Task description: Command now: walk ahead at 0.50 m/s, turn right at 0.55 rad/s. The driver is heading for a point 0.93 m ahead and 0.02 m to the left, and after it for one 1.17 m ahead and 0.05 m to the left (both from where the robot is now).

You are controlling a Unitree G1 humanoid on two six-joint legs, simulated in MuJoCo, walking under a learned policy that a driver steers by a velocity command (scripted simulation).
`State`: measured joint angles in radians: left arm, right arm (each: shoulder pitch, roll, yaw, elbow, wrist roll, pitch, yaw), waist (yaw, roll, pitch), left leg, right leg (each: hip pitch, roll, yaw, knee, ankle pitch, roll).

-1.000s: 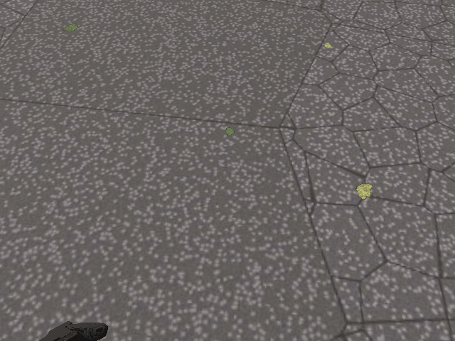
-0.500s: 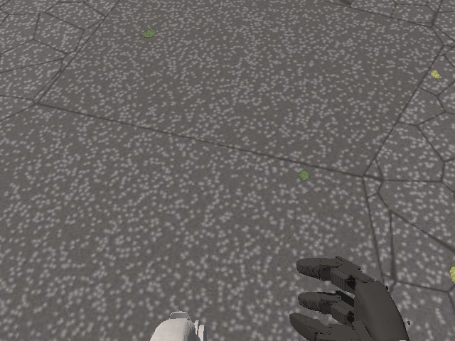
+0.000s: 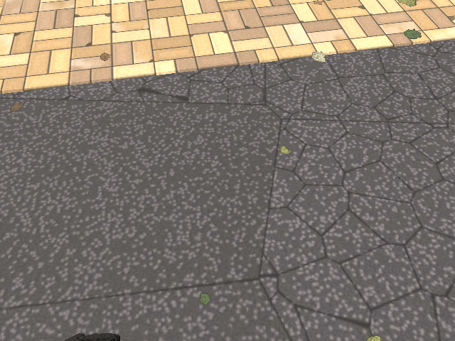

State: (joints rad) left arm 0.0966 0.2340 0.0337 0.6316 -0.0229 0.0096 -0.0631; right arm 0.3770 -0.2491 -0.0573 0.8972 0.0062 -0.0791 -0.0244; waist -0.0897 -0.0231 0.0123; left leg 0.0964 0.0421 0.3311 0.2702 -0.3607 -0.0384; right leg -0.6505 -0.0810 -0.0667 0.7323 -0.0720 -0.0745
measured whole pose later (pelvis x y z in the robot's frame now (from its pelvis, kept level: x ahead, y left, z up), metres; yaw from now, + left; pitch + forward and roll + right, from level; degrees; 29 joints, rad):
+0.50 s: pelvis +0.29 -0.03 +0.01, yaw -6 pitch +2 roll -2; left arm 0.34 0.25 0.05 0.75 0.00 -0.08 -0.01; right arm 0.10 -0.25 -0.03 0.75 0.02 -0.08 0.04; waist 0.06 0.05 0.01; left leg -0.70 0.10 -0.01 0.65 0.11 0.00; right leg 0.05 0.08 -0.04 0.21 -0.29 -0.07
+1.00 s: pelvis +0.60 +0.00 +0.01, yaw +10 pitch +3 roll +0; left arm 0.06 0.27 0.03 0.64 0.01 -0.09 0.00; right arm 0.31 -0.28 -0.06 0.73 0.02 -0.05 -0.01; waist -0.07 -0.03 0.02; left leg -0.16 -0.14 -0.16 0.38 -0.25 0.09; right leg -0.65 -0.06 0.12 0.62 0.01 0.07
